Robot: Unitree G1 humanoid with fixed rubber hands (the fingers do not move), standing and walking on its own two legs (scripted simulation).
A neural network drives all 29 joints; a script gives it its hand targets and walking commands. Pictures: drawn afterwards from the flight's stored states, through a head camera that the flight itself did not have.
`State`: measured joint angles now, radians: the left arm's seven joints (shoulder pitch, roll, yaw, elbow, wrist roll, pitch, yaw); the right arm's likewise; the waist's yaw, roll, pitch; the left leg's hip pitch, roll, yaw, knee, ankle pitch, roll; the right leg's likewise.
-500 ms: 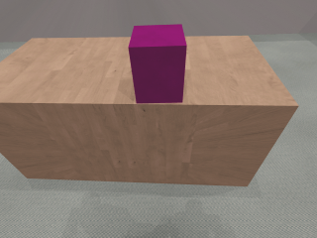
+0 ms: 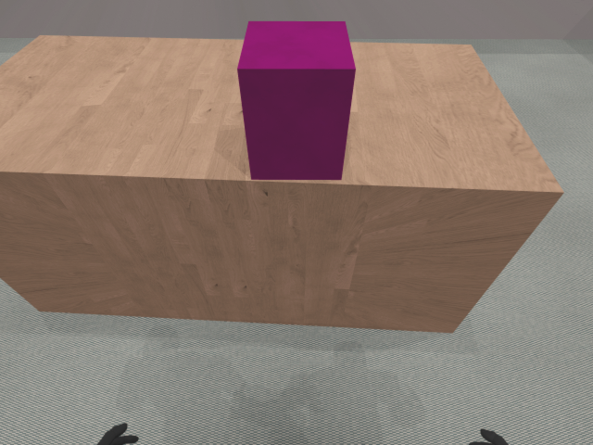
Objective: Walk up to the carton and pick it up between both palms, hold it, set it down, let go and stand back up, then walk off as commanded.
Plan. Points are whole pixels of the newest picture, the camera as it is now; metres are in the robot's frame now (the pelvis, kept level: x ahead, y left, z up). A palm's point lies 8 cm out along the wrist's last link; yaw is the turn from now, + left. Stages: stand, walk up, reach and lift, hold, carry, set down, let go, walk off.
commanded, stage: stand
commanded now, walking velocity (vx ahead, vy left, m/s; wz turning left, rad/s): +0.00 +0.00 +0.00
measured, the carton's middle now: (296, 103) +0.75 -0.02 +0.06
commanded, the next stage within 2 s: none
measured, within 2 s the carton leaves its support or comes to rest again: neither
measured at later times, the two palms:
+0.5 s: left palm out of the picture +0.07 +0.29 -0.12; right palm out of the picture +0.08 -0.28 -0.11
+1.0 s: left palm out of the picture +0.10 +0.28 -0.11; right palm out of the picture +0.07 -0.29 -0.12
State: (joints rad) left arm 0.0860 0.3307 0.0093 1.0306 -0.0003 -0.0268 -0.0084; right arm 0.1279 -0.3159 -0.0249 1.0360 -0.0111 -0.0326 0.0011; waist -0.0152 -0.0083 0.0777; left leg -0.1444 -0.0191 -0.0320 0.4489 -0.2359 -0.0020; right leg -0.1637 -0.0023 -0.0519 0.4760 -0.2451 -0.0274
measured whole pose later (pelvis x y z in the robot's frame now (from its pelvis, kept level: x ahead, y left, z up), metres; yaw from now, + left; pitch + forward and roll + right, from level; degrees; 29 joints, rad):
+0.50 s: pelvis +0.00 +0.00 +0.01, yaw -2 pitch -4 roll +0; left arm 0.10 0.34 0.01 1.16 0.01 -0.01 0.00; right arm 0.08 -0.31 0.00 1.13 -0.01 -0.02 0.00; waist 0.02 -0.01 0.07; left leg -0.09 0.01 0.00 0.33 -0.18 -0.01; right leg -0.10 0.03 -0.02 0.32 -0.16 -0.03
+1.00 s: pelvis +0.01 +0.00 +0.01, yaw -3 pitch -3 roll +0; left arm 0.09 0.33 0.00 1.15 0.00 -0.03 0.00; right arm 0.10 -0.31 0.00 1.15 -0.02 -0.01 0.00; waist 0.01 0.00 0.05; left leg -0.07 0.02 0.02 0.31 -0.19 -0.02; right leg -0.10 0.04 0.00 0.31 -0.16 -0.04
